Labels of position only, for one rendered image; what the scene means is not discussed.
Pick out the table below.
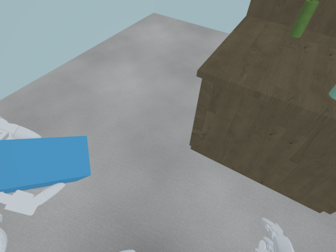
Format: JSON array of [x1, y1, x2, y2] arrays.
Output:
[[190, 0, 336, 214]]

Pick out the robot left hand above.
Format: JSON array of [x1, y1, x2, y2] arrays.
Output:
[[0, 116, 65, 216]]

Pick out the sponge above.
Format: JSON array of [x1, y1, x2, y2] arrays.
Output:
[[0, 136, 91, 193]]

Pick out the robot right hand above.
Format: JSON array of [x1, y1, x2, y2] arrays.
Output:
[[255, 218, 295, 252]]

